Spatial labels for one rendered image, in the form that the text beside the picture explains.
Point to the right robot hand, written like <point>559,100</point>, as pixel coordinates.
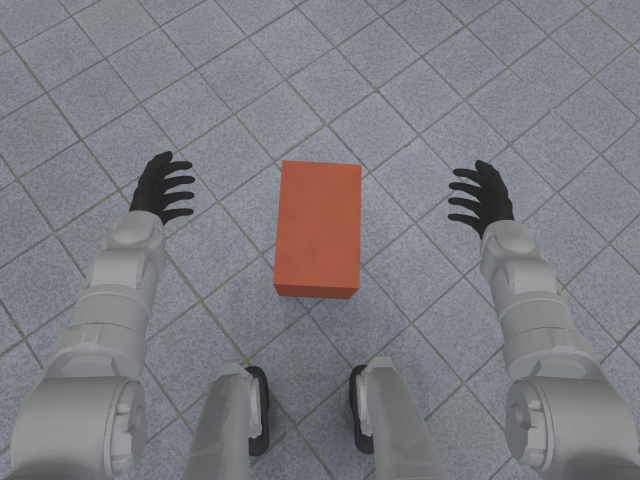
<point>493,196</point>

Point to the robot right thigh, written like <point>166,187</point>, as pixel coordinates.
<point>403,447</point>

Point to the robot right foot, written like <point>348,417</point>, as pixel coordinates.
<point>363,442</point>

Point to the left robot forearm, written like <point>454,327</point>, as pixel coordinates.
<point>106,335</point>

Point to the left robot hand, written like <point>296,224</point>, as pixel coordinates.
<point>149,197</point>

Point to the robot right upper arm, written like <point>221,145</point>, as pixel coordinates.
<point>570,429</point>

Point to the robot left upper arm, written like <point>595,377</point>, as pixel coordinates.
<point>81,428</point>

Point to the carton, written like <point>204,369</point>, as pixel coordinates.
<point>318,232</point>

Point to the right robot forearm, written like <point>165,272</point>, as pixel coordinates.
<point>540,336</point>

